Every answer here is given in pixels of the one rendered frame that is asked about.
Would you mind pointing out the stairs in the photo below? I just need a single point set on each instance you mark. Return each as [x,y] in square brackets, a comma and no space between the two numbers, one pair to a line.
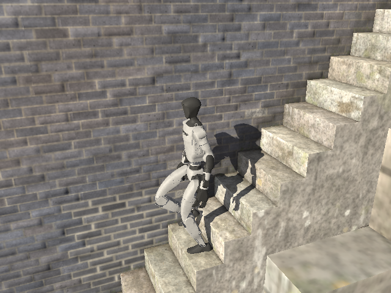
[312,178]

